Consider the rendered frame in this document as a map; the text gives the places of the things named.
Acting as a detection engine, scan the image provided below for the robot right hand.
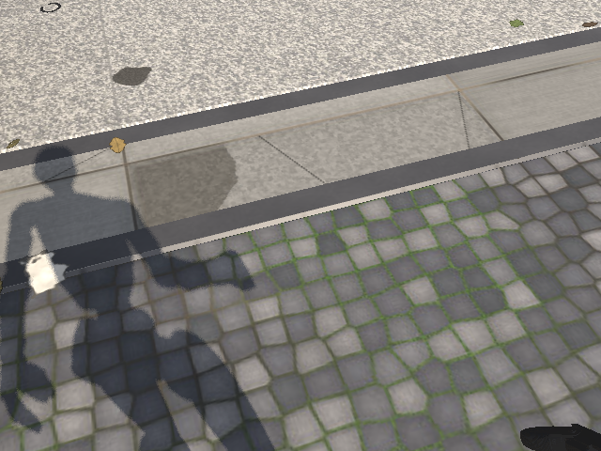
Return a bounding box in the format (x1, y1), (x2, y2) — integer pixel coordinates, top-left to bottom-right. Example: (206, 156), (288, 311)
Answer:
(520, 424), (601, 451)

